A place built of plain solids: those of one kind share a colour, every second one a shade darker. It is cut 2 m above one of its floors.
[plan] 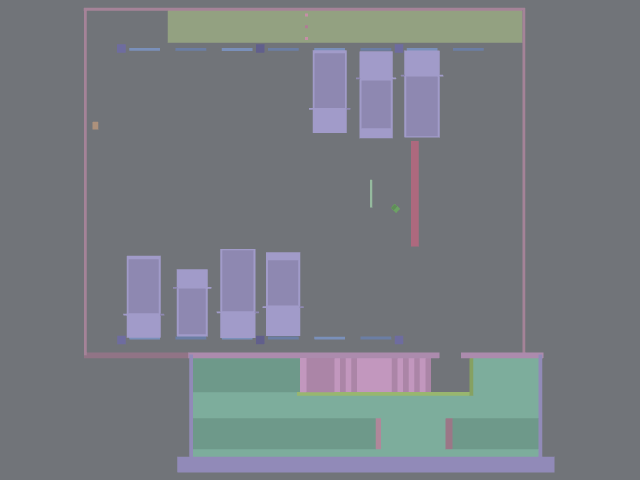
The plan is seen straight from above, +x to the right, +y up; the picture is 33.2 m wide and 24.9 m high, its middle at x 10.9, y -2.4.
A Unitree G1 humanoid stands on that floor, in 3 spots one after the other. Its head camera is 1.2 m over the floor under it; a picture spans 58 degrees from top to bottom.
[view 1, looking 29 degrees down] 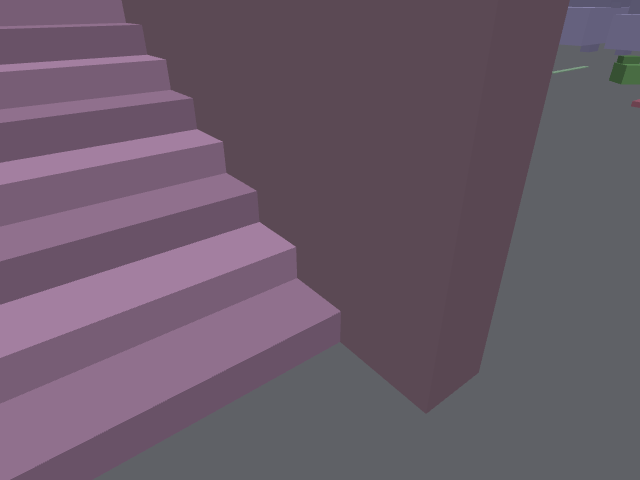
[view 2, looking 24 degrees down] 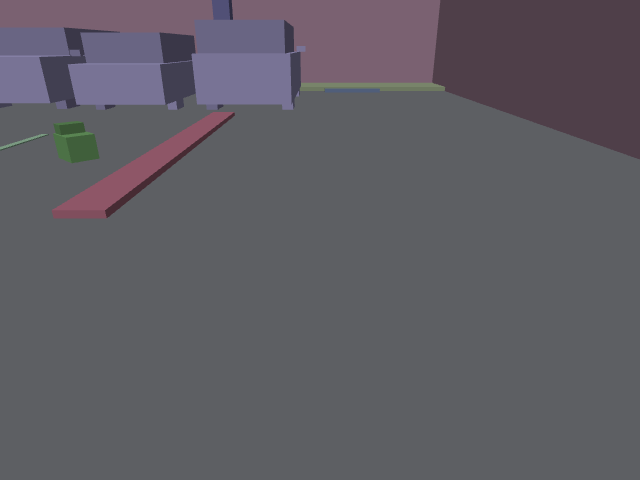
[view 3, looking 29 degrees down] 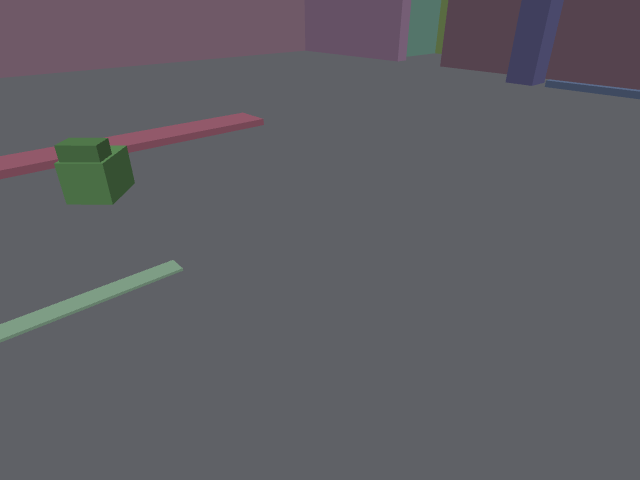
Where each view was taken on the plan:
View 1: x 17.66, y -9.41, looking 142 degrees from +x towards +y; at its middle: wall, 1.63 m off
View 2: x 17.66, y -5.83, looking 90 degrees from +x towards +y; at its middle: ground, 2.95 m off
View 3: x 11.66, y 0.00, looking -42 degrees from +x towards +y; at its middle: ground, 2.48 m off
